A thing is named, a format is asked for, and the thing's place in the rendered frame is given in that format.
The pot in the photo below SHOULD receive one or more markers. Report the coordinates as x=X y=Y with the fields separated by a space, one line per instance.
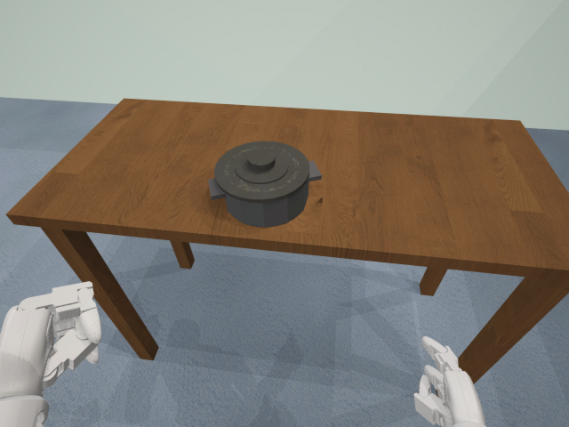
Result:
x=269 y=214

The table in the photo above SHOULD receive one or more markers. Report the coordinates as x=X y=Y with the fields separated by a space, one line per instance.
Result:
x=446 y=193

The left robot hand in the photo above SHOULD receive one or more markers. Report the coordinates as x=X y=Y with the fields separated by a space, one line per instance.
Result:
x=28 y=333

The lid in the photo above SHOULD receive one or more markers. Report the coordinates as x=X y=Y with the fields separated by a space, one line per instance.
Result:
x=235 y=178

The right robot hand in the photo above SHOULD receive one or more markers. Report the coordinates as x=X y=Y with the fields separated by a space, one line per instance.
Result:
x=457 y=399

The knob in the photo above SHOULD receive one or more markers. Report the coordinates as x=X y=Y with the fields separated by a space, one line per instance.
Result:
x=261 y=160

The robot left forearm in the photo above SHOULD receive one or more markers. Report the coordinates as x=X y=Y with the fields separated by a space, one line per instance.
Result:
x=23 y=411

